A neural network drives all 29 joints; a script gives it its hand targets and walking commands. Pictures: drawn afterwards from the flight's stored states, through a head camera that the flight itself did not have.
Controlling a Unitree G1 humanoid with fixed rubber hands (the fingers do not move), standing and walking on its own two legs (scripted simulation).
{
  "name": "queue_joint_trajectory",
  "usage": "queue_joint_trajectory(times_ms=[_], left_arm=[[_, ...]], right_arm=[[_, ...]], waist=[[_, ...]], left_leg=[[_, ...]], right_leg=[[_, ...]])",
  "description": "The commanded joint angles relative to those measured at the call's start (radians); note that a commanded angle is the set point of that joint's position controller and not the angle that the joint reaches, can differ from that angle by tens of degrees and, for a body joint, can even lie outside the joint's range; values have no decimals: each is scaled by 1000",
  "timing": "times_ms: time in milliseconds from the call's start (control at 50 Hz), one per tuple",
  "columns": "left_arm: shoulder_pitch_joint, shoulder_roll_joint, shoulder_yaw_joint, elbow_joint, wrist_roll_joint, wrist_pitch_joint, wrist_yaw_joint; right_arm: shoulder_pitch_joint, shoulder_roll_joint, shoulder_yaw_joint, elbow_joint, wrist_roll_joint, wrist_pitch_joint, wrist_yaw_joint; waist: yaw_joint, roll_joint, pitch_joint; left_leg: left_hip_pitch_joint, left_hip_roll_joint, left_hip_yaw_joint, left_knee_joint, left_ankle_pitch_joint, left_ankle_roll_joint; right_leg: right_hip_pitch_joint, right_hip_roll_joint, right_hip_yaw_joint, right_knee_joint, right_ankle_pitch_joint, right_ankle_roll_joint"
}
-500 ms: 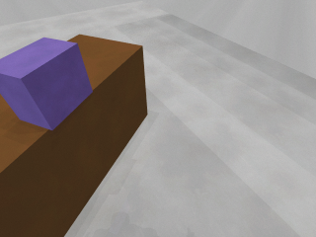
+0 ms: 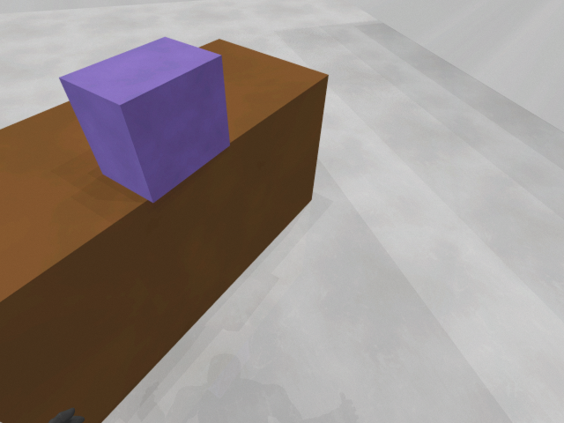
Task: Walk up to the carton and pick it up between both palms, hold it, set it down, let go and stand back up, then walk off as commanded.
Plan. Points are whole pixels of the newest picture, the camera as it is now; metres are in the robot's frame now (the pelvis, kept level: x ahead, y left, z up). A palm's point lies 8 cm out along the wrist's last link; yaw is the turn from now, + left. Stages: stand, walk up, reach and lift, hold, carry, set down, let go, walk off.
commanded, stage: walk up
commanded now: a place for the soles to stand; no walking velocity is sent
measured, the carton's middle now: (159, 117) +0.80 +0.30 +0.02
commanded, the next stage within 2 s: none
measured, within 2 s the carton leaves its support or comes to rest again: neither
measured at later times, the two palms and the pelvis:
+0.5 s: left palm out of the picture +0.14 +0.36 -0.07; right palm (411, 275) +0.42 -0.24 -0.08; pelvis +0.17 +0.01 -0.04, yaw +19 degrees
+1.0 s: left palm (39, 321) +0.33 +0.42 -0.09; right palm (368, 196) +0.61 -0.19 -0.04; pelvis +0.35 +0.07 -0.04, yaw +32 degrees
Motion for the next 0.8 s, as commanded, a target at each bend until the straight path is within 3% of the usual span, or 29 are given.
queue_joint_trajectory(times_ms=[0, 20, 40, 60, 80, 100, 120, 160, 200, 280, 320, 340, 360, 380, 400, 420, 440, 460, 480, 500, 580, 640, 660, 680, 700, 720, 740, 760, 780], left_arm=[[-74, 245, 50, -169, -16, -7, -31], [-33, 229, 49, -166, -21, 1, -38], [-25, 178, 31, -186, -26, 8, -46], [-75, 125, 10, -235, -43, 13, -57], [-129, 134, 9, -306, -49, 8, -75], [-182, 183, 24, -364, -40, 6, -86], [-133, 221, 36, -359, -49, 5, -90], [14, 242, 38, -293, -53, -13, -91], [32, 237, 38, -283, -41, -16, -103], [126, 222, 47, -312, -33, 4, -109], [327, 201, 59, -258, -38, 9, -103], [425, 243, 72, -227, -32, 8, -89], [411, 294, 73, -272, -19, 3, -73], [239, 353, 79, -352, -17, -2, -61], [143, 344, 71, -373, -22, -14, -56], [121, 334, 74, -365, -27, -18, -53], [94, 322, 78, -375, -25, -18, -51], [91, 318, 77, -372, -22, -13, -50], [96, 298, 70, -337, -9, -8, -46], [119, 280, 64, -328, -12, -9, -47], [180, 279, 71, -327, 1, -9, -49], [158, 268, 68, -342, -14, 4, -66], [141, 253, 61, -345, -26, 12, -70], [172, 227, 47, -354, -30, 21, -77], [217, 197, 39, -356, -42, 26, -87], [163, 157, 35, -401, -40, 28, -95], [108, 244, 60, -448, -44, 48, -96], [53, 272, 68, -476, -40, 69, -88], [63, 280, 60, -474, -42, 76, -85]], right_arm=[[12, -138, -34, -136, 5, -21, 19], [61, -158, -47, -119, 3, -21, 12], [141, -202, -65, -97, 2, -21, -5], [221, -298, -83, -98, -4, -20, -23], [204, -348, -84, -134, -5, -18, -37], [167, -370, -83, -165, 1, -20, -60], [91, -375, -79, -196, -3, -28, -79], [-5, -359, -76, -241, -10, -46, -100], [2, -324, -61, -251, -6, -52, -105], [-44, -299, -49, -303, 4, -65, -107], [-156, -274, -38, -333, 1, -59, -97], [-133, -200, -18, -336, 7, -53, -92], [-91, -106, 10, -367, 22, -53, -89], [-14, -151, -8, -395, 24, -44, -97], [52, -209, -37, -390, 19, -42, -106], [47, -270, -56, -368, 7, -37, -108], [51, -293, -65, -347, 6, -28, -102], [45, -289, -63, -334, 13, -24, -96], [36, -280, -62, -323, 0, -40, -81], [25, -259, -52, -327, -3, -44, -73], [-60, -207, -22, -377, -1, -52, -55], [-4, -197, -20, -359, 6, -66, -62], [60, -193, -26, -336, -2, -70, -72], [142, -224, -43, -308, -2, -71, -86], [239, -276, -70, -294, -6, -69, -106], [298, -382, -97, -314, -10, -71, -133], [271, -397, -86, -347, -2, -59, -145], [221, -432, -88, -356, 6, -58, -156], [156, -425, -91, -369, 4, -65, -166]], waist=[[-31, -122, -12], [-50, -6, -44], [-93, 202, -70], [-148, 368, -34], [-134, 257, 18], [-131, 172, 64], [-74, 155, 90], [-11, 207, 31], [-15, 174, 26], [38, 133, -6], [184, 47, -29], [241, -203, -36], [223, -446, -15], [122, -331, 31], [25, -188, 101], [10, -129, 139], [-5, -141, 127], [-1, -156, 127], [37, -197, 98], [43, -191, 101], [86, -182, 103], [44, -150, 64], [6, -122, 31], [-26, -30, -34], [-86, 88, -154], [-127, 235, -150], [-119, 93, -148], [-97, 86, -96], [-57, 54, -26]], left_leg=[[184, 14, 91, -223, 132, -6], [338, -56, 126, -253, 182, 7], [458, -97, 74, -273, 139, 66], [516, 39, -202, -428, -54, 163], [426, 224, -697, -673, -305, 263], [294, 345, -876, -772, -463, 347], [280, 358, -854, -750, -509, 340], [295, 252, -613, -596, -266, 272], [186, 203, -523, -595, -217, 248], [13, 149, -403, -457, -213, 194], [-277, 47, -245, -220, -297, 124], [-440, -78, -189, 73, -376, 80], [-501, -189, -137, 422, -334, 47], [-449, -160, -208, 497, -212, 11], [-409, -77, -220, 537, -131, 0], [-386, -32, -183, 539, -70, -18], [-341, -4, -141, 524, -42, -25], [-287, 5, -120, 472, -34, -26], [-296, 9, -105, 441, -10, -29], [-267, 12, -95, 399, 11, -27], [-230, 23, -46, 126, 27, 0], [30, -42, 47, -78, 115, 32], [169, -79, 83, -147, 213, 38], [340, -114, 72, -155, 221, 56], [576, -106, -47, -187, 125, 103], [607, 141, -547, -351, 4, 197], [534, 292, -861, -493, -131, 281], [427, 364, -919, -553, -308, 343], [366, 349, -864, -544, -349, 329]], right_leg=[[-139, -208, 32, -67, -307, -157], [-234, -143, -35, 106, -370, -134], [-345, -59, -81, 361, -396, -105], [-550, 18, -81, 594, -483, -77], [-678, 80, 68, 718, -471, -55], [-676, 32, 183, 760, -464, -48], [-677, -14, 233, 743, -411, -50], [-580, -54, 280, 623, -325, -59], [-483, -36, 237, 552, -216, -50], [-268, -40, 245, 434, -44, -33], [135, -5, 182, 283, 43, -57], [256, -5, 254, 220, -150, -40], [104, -195, 591, -13, -615, -77], [-40, -361, 1015, -308, -865, -169], [-149, -389, 1079, -346, -924, -219], [-196, -380, 950, -294, -863, -221], [-227, -356, 792, -236, -794, -250], [-267, -309, 661, -213, -716, -229], [-216, -273, 526, -178, -532, -233], [-230, -256, 434, -170, -432, -244], [-128, -258, 248, -133, -227, -238], [-205, -215, 91, 6, -103, -173], [-262, -197, 17, 129, -72, -140], [-331, -160, -32, 322, -34, -124], [-463, -111, -53, 609, 5, -87], [-674, -29, 9, 869, -306, -40], [-746, 2, 145, 965, -385, -28], [-761, -47, 219, 1040, -401, -26], [-771, -69, 250, 1019, -351, -28]])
